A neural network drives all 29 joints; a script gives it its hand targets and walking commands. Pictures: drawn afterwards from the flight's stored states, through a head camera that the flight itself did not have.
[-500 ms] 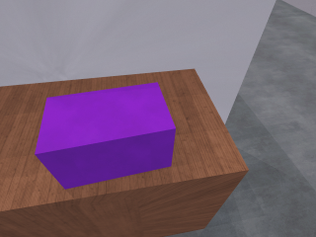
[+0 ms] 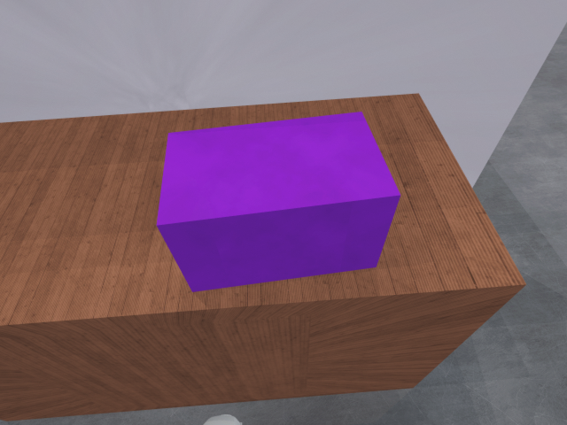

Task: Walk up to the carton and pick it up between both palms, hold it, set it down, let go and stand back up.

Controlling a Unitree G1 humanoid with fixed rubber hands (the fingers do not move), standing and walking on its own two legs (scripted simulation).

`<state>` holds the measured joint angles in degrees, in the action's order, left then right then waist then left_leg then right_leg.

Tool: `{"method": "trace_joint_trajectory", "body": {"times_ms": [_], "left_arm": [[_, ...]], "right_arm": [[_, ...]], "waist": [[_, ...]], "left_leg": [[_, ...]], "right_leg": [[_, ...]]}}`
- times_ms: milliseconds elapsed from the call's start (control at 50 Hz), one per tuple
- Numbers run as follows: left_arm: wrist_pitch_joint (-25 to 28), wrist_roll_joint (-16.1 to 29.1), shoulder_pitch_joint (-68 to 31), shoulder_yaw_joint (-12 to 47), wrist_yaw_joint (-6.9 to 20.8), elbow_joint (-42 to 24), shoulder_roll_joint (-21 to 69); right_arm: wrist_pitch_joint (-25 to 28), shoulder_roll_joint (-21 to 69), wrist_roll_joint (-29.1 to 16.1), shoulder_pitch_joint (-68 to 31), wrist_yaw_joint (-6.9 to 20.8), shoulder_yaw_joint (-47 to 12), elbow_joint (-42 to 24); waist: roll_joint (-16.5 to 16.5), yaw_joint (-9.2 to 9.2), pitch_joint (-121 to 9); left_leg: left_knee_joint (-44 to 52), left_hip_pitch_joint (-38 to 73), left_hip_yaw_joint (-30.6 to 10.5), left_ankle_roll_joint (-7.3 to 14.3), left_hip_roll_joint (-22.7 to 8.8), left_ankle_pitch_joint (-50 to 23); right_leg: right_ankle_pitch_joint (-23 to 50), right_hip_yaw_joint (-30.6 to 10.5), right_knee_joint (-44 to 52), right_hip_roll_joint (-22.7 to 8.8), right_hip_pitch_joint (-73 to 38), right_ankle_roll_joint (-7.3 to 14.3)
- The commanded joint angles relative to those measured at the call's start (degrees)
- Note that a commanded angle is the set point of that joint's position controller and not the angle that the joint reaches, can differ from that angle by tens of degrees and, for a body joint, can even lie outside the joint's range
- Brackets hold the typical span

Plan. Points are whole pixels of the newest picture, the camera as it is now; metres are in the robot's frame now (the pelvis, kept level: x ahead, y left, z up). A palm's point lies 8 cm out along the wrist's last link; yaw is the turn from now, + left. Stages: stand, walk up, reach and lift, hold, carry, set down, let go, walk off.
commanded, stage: walk up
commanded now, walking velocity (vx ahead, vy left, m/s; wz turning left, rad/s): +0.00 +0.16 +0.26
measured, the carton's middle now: (276, 202) +0.45 +0.02 +0.04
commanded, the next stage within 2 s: none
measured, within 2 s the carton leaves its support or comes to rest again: neither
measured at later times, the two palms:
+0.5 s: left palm out of the picture -0.01 +0.34 -0.14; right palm out of the picture +0.00 -0.16 -0.09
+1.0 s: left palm out of the picture +0.01 +0.18 -0.10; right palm out of the picture -0.01 -0.28 -0.14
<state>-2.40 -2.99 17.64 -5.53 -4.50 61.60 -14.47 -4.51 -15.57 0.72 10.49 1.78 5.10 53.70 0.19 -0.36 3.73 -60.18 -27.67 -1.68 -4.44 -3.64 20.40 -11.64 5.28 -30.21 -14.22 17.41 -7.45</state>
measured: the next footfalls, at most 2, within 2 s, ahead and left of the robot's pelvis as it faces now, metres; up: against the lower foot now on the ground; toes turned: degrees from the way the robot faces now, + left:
left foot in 0.08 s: +0.03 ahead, +0.21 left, +0.00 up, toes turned +6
right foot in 0.72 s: +0.03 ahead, -0.11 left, +0.00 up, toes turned +7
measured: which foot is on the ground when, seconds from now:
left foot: up 0.00-0.06, down 0.08-0.72, up 0.74-1.00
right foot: down 0.00-0.08, up 0.10-0.70, down 0.72-1.00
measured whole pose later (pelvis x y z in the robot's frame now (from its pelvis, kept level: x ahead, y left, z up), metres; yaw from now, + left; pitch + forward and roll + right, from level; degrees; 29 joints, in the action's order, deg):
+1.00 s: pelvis +0.00 -0.05 +0.02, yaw +5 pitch +0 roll +3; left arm 1.9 0.5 16.1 0.3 -1.8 58.5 -6.8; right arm -3.7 -12.5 0.8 18.6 -0.5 3.5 62.4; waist 3.4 1.0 0.6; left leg -45.6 -18.3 -1.4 -1.0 -1.5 15.8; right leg -10.0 5.2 -16.8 -0.1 7.3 4.0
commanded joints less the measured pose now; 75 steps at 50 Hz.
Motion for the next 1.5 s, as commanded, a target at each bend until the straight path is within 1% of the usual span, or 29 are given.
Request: {"method": "trace_joint_trajectory", "body": {"times_ms": [0,20,40,60,80,100,120,140,160,200,400,460,580,640,660,680,700,720,740,760,780,800,820,920,1120,1180,1240,1280,1480], "left_arm": [[1.1,-0.7,-2.2,-2.7,1.0,-4.4,-12.3],[0.8,-0.4,-1.9,-2.9,1.0,-4.3,-12.6],[0.7,0.8,2.9,-1.7,1.9,-1.6,-8.6],[0.0,-0.3,2.9,-0.3,2.5,-3.0,-2.8],[-1.3,-1.3,8.7,1.4,2.1,-2.9,2.6],[-2.2,1.2,4.9,1.2,2.1,-5.5,0.2],[-2.3,2.4,-3.4,0.8,3.1,-7.9,-3.4],[-2.0,1.8,-5.6,-1.3,4.3,-6.9,-9.0],[-1.7,1.7,0.4,-1.0,5.1,-4.4,-6.4],[-1.3,1.0,4.2,-0.6,5.6,-2.2,-4.9],[-2.3,0.9,-3.6,-0.3,5.0,-5.1,-2.9],[-2.2,1.6,-2.4,0.4,4.6,-4.4,-0.7],[-1.5,2.5,-4.7,0.7,4.5,-7.2,-1.6],[-0.6,2.8,-1.2,0.5,4.9,-7.1,-2.0],[-0.1,2.8,2.7,0.3,4.8,-5.7,-2.1],[0.7,2.2,5.2,-0.1,4.7,-4.8,-4.0],[1.3,1.5,5.5,-0.6,4.6,-5.5,-8.5],[2.7,2.0,2.3,0.4,3.9,-7.8,-7.9],[2.9,1.8,1.4,0.1,4.0,-7.8,-8.4],[3.2,1.8,-1.6,1.5,4.1,-7.8,-5.0],[3.6,2.3,-6.0,2.6,3.6,-8.8,-3.0],[3.8,2.8,-8.8,3.4,3.4,-9.0,-1.8],[4.0,3.5,-8.2,3.3,3.3,-9.1,-1.9],[5.2,3.6,1.1,4.9,3.1,-4.7,-0.7],[4.5,1.9,4.4,6.0,1.9,-1.4,1.0],[4.5,2.9,3.9,5.7,2.4,-0.9,0.7],[4.3,2.8,6.6,6.3,2.8,0.5,4.4],[3.9,2.5,5.1,5.5,2.6,1.1,1.6],[3.6,2.5,6.0,5.8,2.6,3.7,4.0]], "right_arm": [[0.0,-0.6,0.4,3.6,0.2,-0.5,-2.7],[0.2,-0.7,0.5,7.2,-0.4,-0.2,-1.5],[2.6,-1.5,0.8,11.6,-1.0,0.1,0.1],[4.6,-5.7,1.4,15.4,-1.4,0.1,1.0],[5.1,-10.0,0.2,10.8,-1.6,-0.3,-1.7],[5.1,-15.9,0.4,9.5,-1.2,1.4,-1.3],[4.9,-11.9,1.2,4.9,-0.9,0.7,-2.2],[4.5,-9.6,2.5,5.7,-1.1,0.3,-0.9],[4.7,-10.0,2.2,2.2,-1.9,0.2,-2.3],[5.4,-6.8,0.2,5.9,-2.8,-0.4,-1.8],[6.9,-3.8,0.6,16.3,-4.6,-1.6,1.3],[7.1,-4.1,1.1,13.7,-4.5,-1.6,0.8],[5.4,-9.7,1.3,13.2,-5.0,0.9,0.7],[4.2,-9.8,1.3,10.7,-5.5,1.5,0.3],[3.9,-9.2,0.9,9.3,-5.5,1.5,0.0],[3.7,-7.2,0.9,10.8,-5.4,1.2,0.3],[3.2,0.4,1.7,14.2,-5.1,-0.8,0.1],[2.4,4.6,0.1,18.1,-5.1,-1.7,3.3],[1.3,1.7,-0.1,12.1,-4.8,-1.3,1.4],[1.1,-0.5,-0.4,6.7,-3.6,-0.6,0.5],[1.4,1.1,-0.5,9.4,-2.5,-0.7,2.4],[1.3,2.9,0.0,15.5,-1.6,-1.2,5.7],[1.2,2.5,0.6,18.3,-1.5,-1.3,7.5],[0.8,0.7,0.0,14.0,-2.3,-1.0,8.8],[2.2,3.8,-0.6,10.0,-4.3,-3.2,11.1],[3.6,4.0,-0.3,12.7,-4.4,-4.0,12.9],[4.1,2.5,-0.4,9.0,-4.0,-4.1,13.0],[4.6,5.9,-0.1,11.0,-3.9,-5.1,13.3],[5.8,4.8,-0.4,11.4,-4.3,-5.3,13.5]], "waist": [[-20.2,-1.22,-1.7],[-16.1,0.60,-2.3],[-5.8,4.30,-5.1],[16.9,5.54,-1.0],[25.8,-1.16,0.7],[29.9,2.24,-2.6],[25.5,2.18,3.8],[14.4,3.24,8.3],[12.7,-0.95,4.4],[8.8,-0.95,-2.4],[9.4,2.50,-4.1],[11.6,2.01,-3.1],[12.9,3.35,-2.8],[11.5,1.34,-4.3],[8.9,-0.66,-5.4],[1.4,-1.15,-7.8],[-15.3,0.12,-7.5],[-11.6,-0.57,-7.4],[-12.7,-2.56,-3.1],[-8.7,-1.48,4.1],[-8.9,1.85,5.5],[-11.7,4.99,2.0],[-11.8,4.91,0.1],[-9.1,2.27,-1.3],[-5.4,0.39,-1.3],[-0.6,1.49,-3.1],[7.9,-1.28,2.3],[3.4,0.31,3.5],[-0.7,-0.32,1.5]], "left_leg": [[22.9,11.4,7.9,-0.8,0.6,4.0],[30.1,16.8,9.4,-0.1,1.1,-0.1],[37.4,25.1,4.4,-1.0,0.6,-5.3],[43.3,23.2,-4.7,-2.8,-5.9,-3.1],[44.6,13.3,-17.3,-2.1,-19.2,-7.3],[53.9,1.5,-21.7,4.6,-23.1,7.4],[58.1,-4.2,-22.4,5.7,-17.1,19.1],[53.6,4.3,-20.5,3.4,-18.8,10.4],[48.6,12.9,-14.0,2.7,-16.7,-4.7],[44.5,17.8,-8.9,1.7,-14.2,-21.9],[42.8,24.5,-10.0,11.5,-17.2,-33.8],[43.5,22.5,-8.4,11.7,-14.6,-26.2],[42.7,19.0,-9.7,13.8,-16.4,-22.4],[39.0,13.4,-8.8,11.2,-15.5,-24.3],[35.2,10.7,-6.7,8.9,-13.0,-21.6],[28.1,6.3,-2.1,6.1,-8.4,-11.7],[16.3,-4.0,3.0,3.9,-1.0,9.8],[11.9,-2.8,-0.6,3.0,2.8,12.4],[9.4,1.2,-4.6,4.6,0.1,10.6],[9.0,2.3,-7.1,5.5,0.1,5.2],[9.5,1.6,-7.5,5.6,1.0,1.2],[11.7,3.1,-4.0,5.9,0.6,-2.6],[10.4,4.8,-1.8,5.5,1.4,-4.1],[13.5,5.7,0.8,3.1,2.2,-5.2],[33.8,13.6,0.3,5.1,2.0,-0.4],[41.7,26.3,-1.4,5.3,-0.9,-18.6],[40.6,21.3,-3.1,6.7,-2.3,-16.3],[43.2,20.4,-3.0,6.4,-2.5,-16.1],[43.8,19.9,-3.3,7.4,-2.2,-15.7]], "right_leg": [[-7.1,-2.3,11.6,-6.0,3.1,8.4],[-3.4,-2.0,7.4,-6.2,3.7,8.0],[-10.5,4.4,-6.0,3.0,6.0,6.2],[-26.7,3.2,-19.2,7.7,16.8,5.3],[-26.6,-0.7,-30.0,7.4,19.9,4.1],[-21.0,-5.9,-25.6,6.5,11.4,6.3],[-17.0,-7.1,-26.8,6.9,9.9,6.8],[-12.2,-6.5,-31.9,7.9,19.1,6.5],[-7.8,-7.7,-31.3,7.7,20.5,6.3],[-4.5,-7.4,-32.3,7.6,15.4,6.2],[-5.3,-7.8,-30.3,10.5,17.0,2.9],[-6.4,-5.8,-20.7,11.3,13.1,2.2],[-10.2,-2.8,-9.1,12.1,7.1,3.1],[-3.0,-2.6,3.8,11.5,-4.1,5.5],[2.5,-1.9,10.6,12.1,-10.7,6.1],[4.5,-4.2,14.4,10.0,-18.0,5.6],[1.6,-15.4,17.8,-2.1,-22.6,6.2],[-2.6,-24.7,19.7,-13.1,-12.4,8.4],[-16.1,-26.3,23.4,-11.6,-0.7,9.8],[-14.9,-22.0,25.5,-5.1,3.6,5.7],[-4.6,-15.1,23.2,-1.0,0.3,1.3],[3.0,-10.2,21.8,3.0,-3.7,1.0],[6.3,-8.3,20.8,4.2,-5.6,1.3],[19.6,-8.8,17.9,3.2,-12.4,4.1],[16.1,-14.9,14.9,1.0,-13.6,15.7],[13.0,-12.6,13.5,4.1,-7.4,13.4],[4.0,-8.8,16.4,8.8,-6.0,11.5],[5.0,-8.9,13.8,8.5,-6.6,11.7],[5.2,-7.8,13.0,8.7,-8.6,10.6]]}}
